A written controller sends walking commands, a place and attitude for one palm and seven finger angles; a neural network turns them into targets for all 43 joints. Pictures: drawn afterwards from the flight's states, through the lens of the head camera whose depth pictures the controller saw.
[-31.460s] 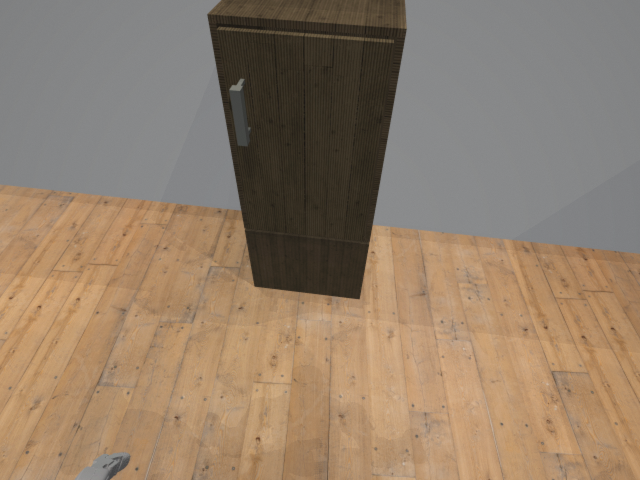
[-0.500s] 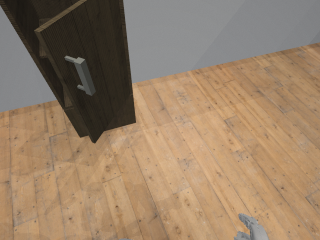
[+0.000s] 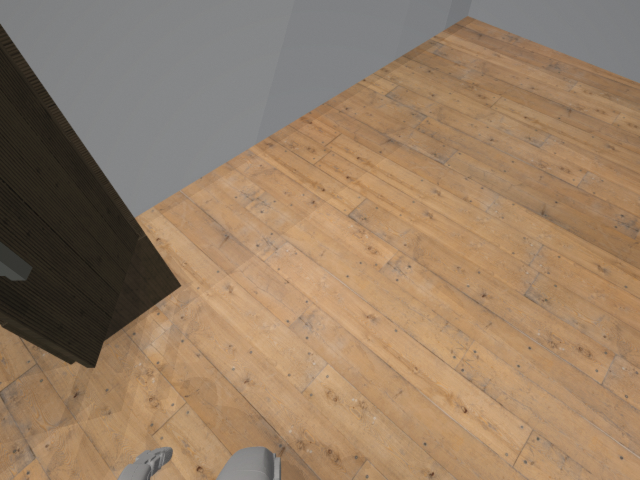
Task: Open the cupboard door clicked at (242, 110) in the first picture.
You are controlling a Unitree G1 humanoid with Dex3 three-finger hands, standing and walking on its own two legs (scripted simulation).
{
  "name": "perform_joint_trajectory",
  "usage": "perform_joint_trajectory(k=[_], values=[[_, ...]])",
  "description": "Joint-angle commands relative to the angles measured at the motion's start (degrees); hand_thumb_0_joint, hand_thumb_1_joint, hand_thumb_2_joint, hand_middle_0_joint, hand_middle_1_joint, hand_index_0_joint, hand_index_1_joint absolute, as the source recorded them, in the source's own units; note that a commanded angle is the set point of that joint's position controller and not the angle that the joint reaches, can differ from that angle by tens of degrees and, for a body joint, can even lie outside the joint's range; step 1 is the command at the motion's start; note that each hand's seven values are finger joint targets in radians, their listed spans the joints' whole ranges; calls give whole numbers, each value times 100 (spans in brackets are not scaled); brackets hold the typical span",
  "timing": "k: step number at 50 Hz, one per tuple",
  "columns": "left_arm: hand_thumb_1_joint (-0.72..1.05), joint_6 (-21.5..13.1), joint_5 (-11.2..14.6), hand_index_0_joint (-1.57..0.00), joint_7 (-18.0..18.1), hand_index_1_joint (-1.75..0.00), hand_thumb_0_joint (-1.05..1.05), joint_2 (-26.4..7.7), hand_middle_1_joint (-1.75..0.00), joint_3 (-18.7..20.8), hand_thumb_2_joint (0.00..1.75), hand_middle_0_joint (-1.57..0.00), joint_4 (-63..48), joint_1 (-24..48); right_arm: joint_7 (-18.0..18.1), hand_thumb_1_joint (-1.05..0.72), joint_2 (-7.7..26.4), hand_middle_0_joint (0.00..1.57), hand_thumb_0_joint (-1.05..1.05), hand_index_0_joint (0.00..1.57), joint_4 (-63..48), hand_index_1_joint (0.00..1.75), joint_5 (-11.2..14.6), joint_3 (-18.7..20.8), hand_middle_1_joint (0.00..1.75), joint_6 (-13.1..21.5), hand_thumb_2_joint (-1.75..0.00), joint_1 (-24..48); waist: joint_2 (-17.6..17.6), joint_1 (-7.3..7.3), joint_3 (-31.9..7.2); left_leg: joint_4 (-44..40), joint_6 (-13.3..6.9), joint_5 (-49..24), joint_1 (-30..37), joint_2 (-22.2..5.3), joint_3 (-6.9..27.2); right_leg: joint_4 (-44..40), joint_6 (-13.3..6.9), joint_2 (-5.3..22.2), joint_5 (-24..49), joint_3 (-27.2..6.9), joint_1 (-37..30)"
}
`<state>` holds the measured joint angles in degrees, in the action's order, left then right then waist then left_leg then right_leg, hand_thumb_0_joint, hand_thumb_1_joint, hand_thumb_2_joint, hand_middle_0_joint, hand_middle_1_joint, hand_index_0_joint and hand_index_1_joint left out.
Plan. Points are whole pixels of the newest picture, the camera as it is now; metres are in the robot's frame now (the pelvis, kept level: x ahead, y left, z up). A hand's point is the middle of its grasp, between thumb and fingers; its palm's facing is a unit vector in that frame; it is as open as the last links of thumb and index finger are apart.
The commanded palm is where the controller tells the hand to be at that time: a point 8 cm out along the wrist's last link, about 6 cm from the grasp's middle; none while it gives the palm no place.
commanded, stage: walk to a spot facing it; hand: left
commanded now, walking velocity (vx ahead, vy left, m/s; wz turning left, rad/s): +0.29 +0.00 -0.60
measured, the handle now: out of the picture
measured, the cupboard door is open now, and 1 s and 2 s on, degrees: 47 47 47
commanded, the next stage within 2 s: turn to face it in 1.46 s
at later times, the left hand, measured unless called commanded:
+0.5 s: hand (219, 379) +0.27 +0.19 -0.16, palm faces -0.27 -0.95 -0.16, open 7.4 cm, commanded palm none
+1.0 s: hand (331, 286) +0.43 +0.01 -0.15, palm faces -0.43 -0.86 -0.26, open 7.2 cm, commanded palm none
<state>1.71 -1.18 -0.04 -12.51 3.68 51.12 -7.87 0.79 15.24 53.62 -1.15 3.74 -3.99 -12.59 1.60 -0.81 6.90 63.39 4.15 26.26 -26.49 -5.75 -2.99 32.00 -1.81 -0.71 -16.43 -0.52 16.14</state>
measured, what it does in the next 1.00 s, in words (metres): walks ahead, turning right: left foot, then right foot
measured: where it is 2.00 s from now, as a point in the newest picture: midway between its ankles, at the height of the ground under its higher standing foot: (465, 298)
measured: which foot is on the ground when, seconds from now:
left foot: up 0.00-0.22, down 0.24-0.72, up 0.74-1.00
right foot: down 0.00-0.24, up 0.26-0.70, down 0.72-1.00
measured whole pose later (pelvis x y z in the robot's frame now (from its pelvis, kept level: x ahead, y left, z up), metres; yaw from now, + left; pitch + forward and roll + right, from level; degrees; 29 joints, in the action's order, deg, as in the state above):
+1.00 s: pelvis +0.32 -0.15 +0.01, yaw -31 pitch +1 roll +3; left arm -4.1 -0.3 0.6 -9.8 3.7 59.2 -17.2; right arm 0.4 9.4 54.9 -1.1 3.1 1.2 -9.5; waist 0.5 -0.2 3.3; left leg 62.9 2.3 10.9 -36.8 -7.8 -0.7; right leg 19.8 -8.5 -6.3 -14.9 3.1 6.3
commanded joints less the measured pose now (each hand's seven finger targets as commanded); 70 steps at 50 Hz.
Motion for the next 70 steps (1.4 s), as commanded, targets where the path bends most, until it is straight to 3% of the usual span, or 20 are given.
perform_joint_trajectory(k=[1, 10, 11, 12, 13, 15, 19, 29, 33, 35, 36, 37, 42, 47, 56, 62, 64, 65, 66, 70], values=[[90, -178, -27, -20, 28, -30, 0, -1175, -30, 312, 90, -20, -227, -454, -73, -90, 259, 20, 0, 20, -637, 30, -33, 76, 30, 274, -90, 317, -833, 255, -631, -518, 42, -404, -446, 115, 37, -1626, -917, 1230, -66, -1715, -595], [90, -251, -10, -20, -89, -30, 0, -1007, -30, 350, 90, -20, -270, -147, -29, -90, 265, 20, 0, 20, -484, 30, 16, 96, 30, 631, -90, -584, -724, -274, -508, -3481, -109, -895, 2118, 547, -141, -1175, -702, 695, -1345, -1841, 949], [90, -258, 13, -20, -115, -30, 0, -633, -30, 273, 90, -20, -330, -140, 60, -90, 561, 20, 0, 20, -296, 30, -13, 150, 30, 694, -90, -1123, 187, -493, -741, -4158, -243, -297, 3128, -35, 497, -274, -429, 210, -1307, -1429, 1683], [90, -273, 67, -20, -166, -30, 0, -219, -30, 177, 90, -20, -425, -163, 82, -90, 1186, 20, 0, 20, -176, 30, -114, 300, 30, 722, -90, -1823, 2102, -767, -1009, -4992, -721, 1122, 3641, -1734, 2817, 1859, -67, -587, -1870, -372, 2645], [90, -318, 3, -20, -189, -30, 0, -382, -30, 196, 90, -20, -606, 183, 130, -90, 1276, 20, 0, 20, -227, 30, -130, 247, 30, 711, -90, -1888, 1488, -729, -769, -5544, -1181, 1506, 3149, -2491, 3611, 2859, -29, -134, -1690, -379, 2992], [90, -331, -117, -20, -295, -30, 0, -451, -30, 298, 90, -20, -454, 114, 103, -90, 794, 20, 0, 20, -462, 30, -147, 96, 30, 722, -90, -1169, 456, -281, -183, -5567, -1038, 839, 2148, -1882, 2650, 3676, 38, 230, -698, -300, 2770], [90, -212, -96, -20, -346, -30, 0, -98, -30, 201, 90, -20, -116, -287, 167, -90, 168, 20, 0, 20, -235, 30, -44, -143, 30, 876, -90, -1258, 771, 10, -304, -4830, -170, -3546, 2530, -979, 197, 4157, 146, 289, 419, 58, 2729], [90, -204, -24, -20, -384, -30, 0, 153, -30, 3, 90, -20, -382, 1033, 163, -90, 129, 20, 0, 20, 336, 30, -101, -171, 30, 822, -90, -2061, 666, -278, 43, -4757, -772, -4865, 2986, -1192, -893, 1293, -59, 233, 503, 947, 2246], [90, -273, -14, -20, -279, -30, 0, -172, -30, 132, 90, -20, 3, -301, 150, -90, 490, 20, 0, 20, 334, 30, -48, -65, 30, 798, -90, -1574, 806, 427, -762, -3239, -755, -6905, 2906, -1414, -1127, 721, -487, -177, 90, 1087, 238], [90, -375, -65, -20, -188, -30, 0, -828, -30, 338, 90, -20, 510, -1960, 35, -90, 410, 20, 0, 20, 166, 30, 99, -75, 30, 812, -90, -1196, -188, 1238, -1629, -726, -414, -4900, 1104, -797, -1421, -49, -885, 437, 324, 277, -2605], [90, -399, -15, -20, -91, -30, 0, -1378, -30, 477, 90, -20, 586, -2412, 32, -90, -51, 20, 0, 20, -10, 30, 192, -133, 30, 836, -90, -1286, -1583, 1225, -2217, 1328, -106, 576, -786, 295, -1057, -801, -1596, 2157, 521, -2944, -3819], [90, -354, 88, -20, 7, -30, 0, -1524, -30, 486, 90, -20, 499, -2091, 39, -90, 88, 20, 0, 20, -152, 30, 153, -73, 30, 777, -90, -798, -1284, 1083, -1729, 2159, -282, 732, -1391, 214, -76, -1523, -1700, 2489, 359, -3734, -3219], [90, -578, 39, -20, 54, -30, 0, -426, -30, 125, 90, -20, 323, -741, 2, -90, -391, 20, 0, 20, 262, 30, -14, -62, 30, 580, -90, -977, -219, -30, -463, 830, -247, -1013, -356, -314, 278, -1870, -728, 1381, 1603, -1116, -243], [90, -724, 78, -20, 52, -30, 0, -120, -30, 65, 90, -20, 689, -1390, -23, -90, -442, 20, 0, 20, 257, 30, 12, -20, 30, 484, -90, -766, -827, -55, -595, 91, -164, -1676, -983, -144, 132, -1754, 446, 829, 3648, -484, -1083], [90, -752, 55, -20, 246, -30, 0, -14, -30, -70, 90, -20, 1164, -2609, -121, -90, -358, 20, 0, 20, -174, 30, 86, -102, 30, 540, -90, 1112, -877, 377, -114, -1031, -365, -1778, -1659, 303, -269, -1641, 533, 1003, 5748, -660, -2268], [90, -787, 25, -20, 301, -30, 0, -332, -30, -23, 90, -20, 1357, -2519, -35, -90, -256, 20, 0, 20, 152, 30, 80, -93, 30, 666, -90, 482, -811, -118, -532, -2520, -841, -1132, 232, 1134, -945, -467, 222, 993, 8253, -404, -2387], [90, -799, 71, -20, 263, -30, 0, -326, -30, -21, 90, -20, 1240, -2116, 88, -90, 53, 20, 0, 20, 580, 30, 20, 28, 30, 684, -90, -1005, -681, -899, -994, -3138, -1308, -1823, 2587, 639, -220, 1479, 371, 874, 6794, -255, -687], [90, -796, 186, -20, 203, -30, 0, -44, -30, -36, 90, -20, 1126, -2141, 132, -90, 539, 20, 0, 20, 729, 30, -124, 171, 30, 716, -90, -1794, 521, -1111, -1705, -3532, -2172, -2222, 3918, -1166, 2253, 3987, 455, 204, 2808, 85, 795], [90, -816, 183, -20, 179, -30, 0, 15, -30, -92, 90, -20, 968, -2159, 125, -90, 662, 20, 0, 20, 670, 30, -30, 114, 30, 701, -90, -1737, 822, -691, -1873, -4366, -2616, -2582, 3918, -2104, 3749, 5427, 184, -264, -1145, -154, 1582], [90, -521, -76, -20, 0, -30, 0, 272, -30, -19, 90, -20, 894, -1659, 157, -90, -337, 20, 0, 20, 547, 30, -11, -150, 30, 892, -90, -790, 129, 80, 59, -5107, -1540, -2322, 1516, -1108, 1643, 4854, 134, 466, -15, -257, 1969]])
